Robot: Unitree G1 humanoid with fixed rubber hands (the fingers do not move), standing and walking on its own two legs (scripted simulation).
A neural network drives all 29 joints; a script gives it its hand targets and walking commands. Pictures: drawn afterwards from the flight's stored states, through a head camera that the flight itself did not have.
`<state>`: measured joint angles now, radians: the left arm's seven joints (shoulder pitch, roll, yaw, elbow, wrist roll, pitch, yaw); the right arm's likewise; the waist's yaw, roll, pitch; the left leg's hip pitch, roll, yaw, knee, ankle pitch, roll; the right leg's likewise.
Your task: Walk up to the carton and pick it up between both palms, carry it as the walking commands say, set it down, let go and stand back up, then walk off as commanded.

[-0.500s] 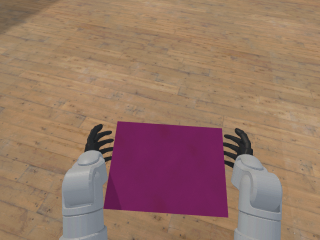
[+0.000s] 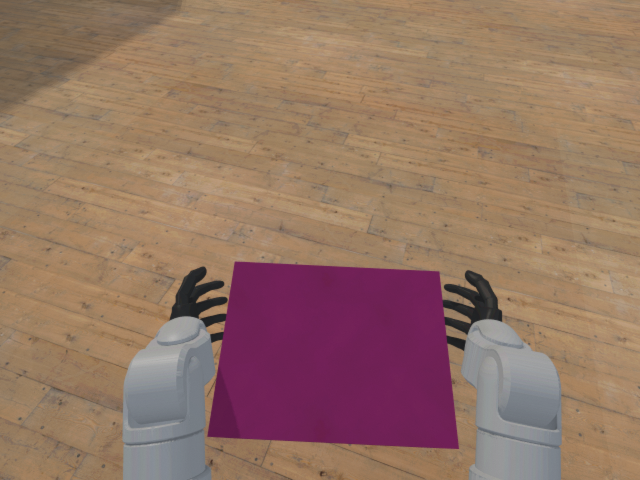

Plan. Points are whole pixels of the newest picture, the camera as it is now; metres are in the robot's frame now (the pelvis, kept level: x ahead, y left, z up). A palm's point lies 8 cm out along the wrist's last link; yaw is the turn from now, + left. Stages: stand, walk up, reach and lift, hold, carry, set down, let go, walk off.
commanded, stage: carry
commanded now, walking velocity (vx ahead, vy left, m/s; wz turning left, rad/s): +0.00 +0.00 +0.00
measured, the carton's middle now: (331, 359) +0.29 +0.00 -0.02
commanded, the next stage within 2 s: none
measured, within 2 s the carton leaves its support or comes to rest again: neither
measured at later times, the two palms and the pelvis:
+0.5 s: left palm (179, 296) +0.33 +0.19 +0.06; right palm (444, 306) +0.32 -0.14 +0.06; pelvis +0.05 +0.03 -0.02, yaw -1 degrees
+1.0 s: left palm (167, 315) +0.29 +0.20 +0.08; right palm (452, 322) +0.29 -0.14 +0.08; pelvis +0.02 +0.03 -0.01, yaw +0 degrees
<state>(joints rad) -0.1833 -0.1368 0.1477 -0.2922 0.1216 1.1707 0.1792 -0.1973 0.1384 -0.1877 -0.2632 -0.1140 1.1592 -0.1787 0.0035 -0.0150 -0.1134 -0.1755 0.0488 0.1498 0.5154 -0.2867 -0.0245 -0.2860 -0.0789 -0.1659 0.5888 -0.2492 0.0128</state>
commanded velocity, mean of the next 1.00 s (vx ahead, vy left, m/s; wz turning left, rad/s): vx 0.00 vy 0.00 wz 0.00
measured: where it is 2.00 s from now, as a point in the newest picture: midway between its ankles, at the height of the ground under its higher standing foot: outside the picture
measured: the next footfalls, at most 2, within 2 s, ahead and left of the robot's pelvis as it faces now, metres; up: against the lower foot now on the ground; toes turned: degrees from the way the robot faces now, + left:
left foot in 0.24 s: +0.07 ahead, +0.11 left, +0.00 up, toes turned +8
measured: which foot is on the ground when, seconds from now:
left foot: down 0.00-0.12, up 0.14-0.22, down 0.24-1.00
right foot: down 0.00-1.00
